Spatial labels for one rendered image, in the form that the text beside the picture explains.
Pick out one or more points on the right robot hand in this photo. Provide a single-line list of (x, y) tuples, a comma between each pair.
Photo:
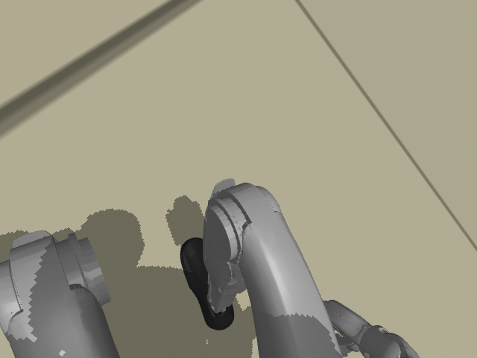
[(349, 324)]

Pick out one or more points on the right robot foot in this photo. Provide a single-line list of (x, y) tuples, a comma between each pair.
[(191, 257)]

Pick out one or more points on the right robot arm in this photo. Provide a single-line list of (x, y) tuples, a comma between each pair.
[(377, 342)]

